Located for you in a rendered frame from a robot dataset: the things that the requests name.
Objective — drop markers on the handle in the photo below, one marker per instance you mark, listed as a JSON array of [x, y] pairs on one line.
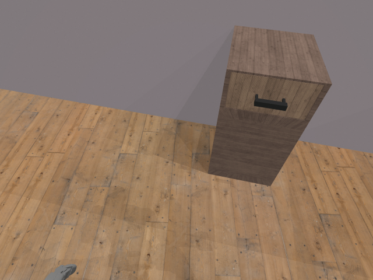
[[277, 105]]

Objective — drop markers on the drawer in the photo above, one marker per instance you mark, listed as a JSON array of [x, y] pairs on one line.
[[299, 96]]

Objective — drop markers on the left robot hand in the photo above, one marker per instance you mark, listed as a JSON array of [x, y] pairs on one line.
[[62, 272]]

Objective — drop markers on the cabinet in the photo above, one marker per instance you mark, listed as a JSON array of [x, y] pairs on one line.
[[252, 146]]

